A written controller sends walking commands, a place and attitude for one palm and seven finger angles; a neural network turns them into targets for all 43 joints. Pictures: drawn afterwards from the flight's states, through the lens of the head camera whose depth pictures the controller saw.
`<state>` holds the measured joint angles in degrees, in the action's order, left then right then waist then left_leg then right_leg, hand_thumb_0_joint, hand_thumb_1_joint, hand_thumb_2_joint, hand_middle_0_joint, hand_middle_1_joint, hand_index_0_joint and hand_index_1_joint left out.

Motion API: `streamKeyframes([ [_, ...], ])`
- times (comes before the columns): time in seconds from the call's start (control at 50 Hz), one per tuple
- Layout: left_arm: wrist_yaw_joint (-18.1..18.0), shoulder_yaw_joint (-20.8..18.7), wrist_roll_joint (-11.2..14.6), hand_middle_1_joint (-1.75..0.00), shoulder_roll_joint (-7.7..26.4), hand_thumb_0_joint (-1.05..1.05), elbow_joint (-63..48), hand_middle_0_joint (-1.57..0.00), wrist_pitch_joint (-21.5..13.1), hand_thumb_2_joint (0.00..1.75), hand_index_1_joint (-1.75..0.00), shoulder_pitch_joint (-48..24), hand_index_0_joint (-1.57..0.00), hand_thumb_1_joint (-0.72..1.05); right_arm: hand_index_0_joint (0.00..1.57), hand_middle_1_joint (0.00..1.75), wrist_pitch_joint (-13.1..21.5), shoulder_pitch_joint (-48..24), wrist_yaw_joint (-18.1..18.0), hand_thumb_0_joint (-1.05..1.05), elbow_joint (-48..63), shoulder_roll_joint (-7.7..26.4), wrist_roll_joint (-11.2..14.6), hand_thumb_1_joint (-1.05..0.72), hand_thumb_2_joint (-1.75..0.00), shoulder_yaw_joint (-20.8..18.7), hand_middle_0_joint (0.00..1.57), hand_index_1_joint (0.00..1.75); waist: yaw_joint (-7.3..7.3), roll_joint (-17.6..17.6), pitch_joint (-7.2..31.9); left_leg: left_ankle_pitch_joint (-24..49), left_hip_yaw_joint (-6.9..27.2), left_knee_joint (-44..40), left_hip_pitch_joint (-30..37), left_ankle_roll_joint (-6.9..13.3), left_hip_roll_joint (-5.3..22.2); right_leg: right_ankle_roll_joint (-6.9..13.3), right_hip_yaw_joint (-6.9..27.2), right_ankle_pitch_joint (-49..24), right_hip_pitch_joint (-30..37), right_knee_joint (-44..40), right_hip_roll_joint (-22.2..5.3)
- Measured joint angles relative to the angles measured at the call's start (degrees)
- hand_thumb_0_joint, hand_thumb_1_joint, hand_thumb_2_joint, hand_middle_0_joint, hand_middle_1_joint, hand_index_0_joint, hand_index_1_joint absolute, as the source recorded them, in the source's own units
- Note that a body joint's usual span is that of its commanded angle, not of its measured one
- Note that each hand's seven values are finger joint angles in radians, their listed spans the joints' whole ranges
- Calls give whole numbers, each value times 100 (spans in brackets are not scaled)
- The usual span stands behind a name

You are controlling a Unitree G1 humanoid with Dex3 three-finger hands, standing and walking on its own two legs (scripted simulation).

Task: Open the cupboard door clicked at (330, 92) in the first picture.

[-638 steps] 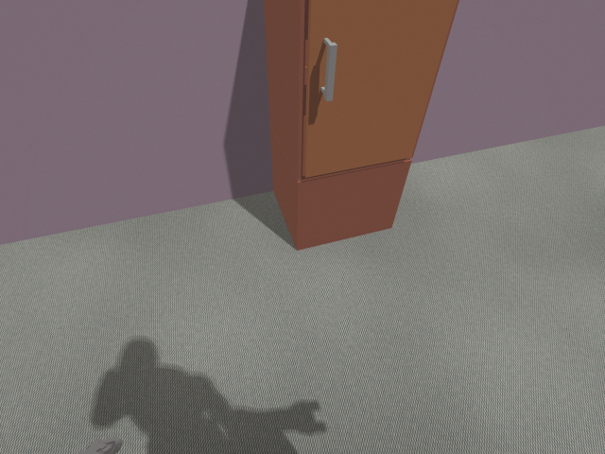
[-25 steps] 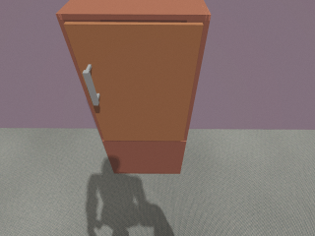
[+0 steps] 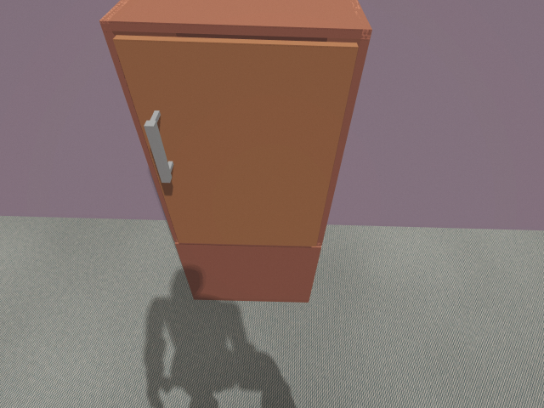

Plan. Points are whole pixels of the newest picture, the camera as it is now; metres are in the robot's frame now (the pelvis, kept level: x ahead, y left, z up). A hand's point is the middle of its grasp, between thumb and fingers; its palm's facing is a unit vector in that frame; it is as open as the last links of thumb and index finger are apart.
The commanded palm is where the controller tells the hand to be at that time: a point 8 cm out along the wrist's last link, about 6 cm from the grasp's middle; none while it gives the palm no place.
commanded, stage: look again from close up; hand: left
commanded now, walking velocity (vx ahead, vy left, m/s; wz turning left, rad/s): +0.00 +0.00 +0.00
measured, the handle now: (161, 148) +0.59 +0.28 +0.04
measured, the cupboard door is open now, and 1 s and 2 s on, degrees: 0 0 0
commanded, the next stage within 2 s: shuffle to correct the standing spot in 0.38 s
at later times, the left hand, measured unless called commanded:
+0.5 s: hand out of the picture +0.00 +0.16 -0.18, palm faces +0.06 -0.98 -0.17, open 7.4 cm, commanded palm none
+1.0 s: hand out of the picture +0.06 +0.20 -0.18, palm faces +0.06 -0.98 -0.20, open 7.3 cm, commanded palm none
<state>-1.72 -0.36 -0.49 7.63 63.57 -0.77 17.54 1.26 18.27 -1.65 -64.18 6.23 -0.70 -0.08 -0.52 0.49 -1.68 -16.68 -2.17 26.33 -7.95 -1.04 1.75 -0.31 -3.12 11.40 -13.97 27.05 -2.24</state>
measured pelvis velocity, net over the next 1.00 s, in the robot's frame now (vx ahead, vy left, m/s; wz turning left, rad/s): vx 0.05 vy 0.03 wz -0.01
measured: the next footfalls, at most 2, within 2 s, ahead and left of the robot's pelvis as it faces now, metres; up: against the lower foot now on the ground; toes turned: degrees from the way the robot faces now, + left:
none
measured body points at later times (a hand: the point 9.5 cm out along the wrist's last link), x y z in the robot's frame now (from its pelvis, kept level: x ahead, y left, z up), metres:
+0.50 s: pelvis +0.01 +0.00 +0.00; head +0.01 +0.00 +0.45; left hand -0.01 +0.21 -0.16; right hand -0.01 -0.20 -0.16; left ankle -0.03 +0.13 -0.74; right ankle +0.04 -0.12 -0.74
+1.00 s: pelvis +0.05 +0.03 -0.01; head +0.07 +0.03 +0.44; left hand +0.06 +0.25 -0.17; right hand -0.01 -0.17 -0.17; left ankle -0.03 +0.13 -0.74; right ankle +0.07 -0.09 -0.74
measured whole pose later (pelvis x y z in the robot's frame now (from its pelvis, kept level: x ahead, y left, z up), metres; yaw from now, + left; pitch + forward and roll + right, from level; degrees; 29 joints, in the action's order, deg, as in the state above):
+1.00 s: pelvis +0.05 +0.03 -0.01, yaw +0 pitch -1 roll +1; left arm -2.0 -2.3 -0.3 8.6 61.5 -0.9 15.9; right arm 2.0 23.1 -2.9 -64.3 5.0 -0.6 0.4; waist 0.2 0.7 -3.6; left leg -22.4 -3.3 28.2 -4.3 1.0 -0.7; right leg 0.7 -4.1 13.9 -15.4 32.6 -2.3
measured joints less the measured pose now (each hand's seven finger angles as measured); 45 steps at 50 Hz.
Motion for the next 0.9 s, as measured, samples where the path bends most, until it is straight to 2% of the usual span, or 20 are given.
streamKeyframes([
  [0.52, -9, -7, -14, -30, -50, 1, 23, -19, 3, 90, -29, 36, -20, 91, 20, 30, 12, 28, -18, 0, -85, 1, -1, -91, -89, 0, 20, 30, -10, -19, -13, -14, -32, -99, 126, 15, -24, -18, 32, 57, 70, 0, -19],
  [0.62, 28, -56, -44, -30, -77, 1, -51, -19, 24, 90, -29, 105, -20, 91, 20, 30, -55, 141, 28, 0, -52, 33, -37, -91, -89, -17, 20, 30, -50, -36, 23, -172, -13, 147, 29, 30, -12, -2, 17, 205, -3, 206, -19],
  [0.7, 48, -144, -54, -30, -112, 0, -147, -20, 46, 90, -29, 223, -20, 91, 20, 30, -136, 277, 65, 0, -11, 108, -63, -91, -89, -55, 20, 30, -89, -74, 90, -442, 46, 547, -162, 136, 2, -7, -37, 379, -74, 394, -19],
  [0.78, 48, -239, -62, -30, -69, 0, -171, -20, 100, 90, -29, 359, -20, 90, 20, 29, -91, 374, 69, 0, 37, 127, -72, -91, -89, -76, 20, 30, -130, 110, 126, -540, -48, 555, -91, 142, -120, -24, 70, 564, -124, 597, -137],
  [0.82, 52, -246, -77, -30, -36, 0, -150, -20, 155, 90, -29, 389, -20, 90, 20, 29, 2, 451, 42, 0, 98, 119, -80, -91, -89, -74, 20, 30, -104, 173, 135, -576, -120, 487, -7, 217, -182, 109, 129, 879, -219, 891, -169],
  [0.86, 40, -218, -81, -30, -10, 0, -128, -20, 179, 90, -29, 345, -20, 90, 20, 29, 80, 501, -25, 0, 125, 88, -85, -91, -89, -53, 20, 30, -52, 166, 103, -565, -182, 348, 114, 275, -204, 166, 80, 1273, -386, 1352, -140],
  [0.9, 30, -203, -53, -30, 18, 1, -143, -19, 151, 90, -29, 212, -20, 90, 20, 29, 127, 530, -80, 0, 121, 21, -83, -91, -89, -11, 20, 30, 27, 145, 13, -505, -177, 190, 230, 287, -231, 187, -6, 1345, -433, 1370, -97],
])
